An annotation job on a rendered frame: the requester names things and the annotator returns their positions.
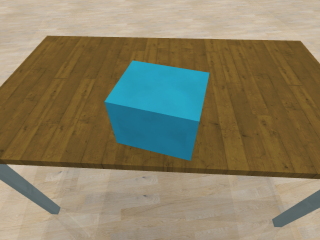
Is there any carton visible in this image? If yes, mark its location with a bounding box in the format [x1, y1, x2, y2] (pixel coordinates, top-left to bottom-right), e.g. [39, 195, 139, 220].
[104, 60, 210, 161]

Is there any table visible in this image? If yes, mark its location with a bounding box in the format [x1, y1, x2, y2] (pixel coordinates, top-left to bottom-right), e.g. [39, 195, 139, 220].
[0, 35, 320, 228]

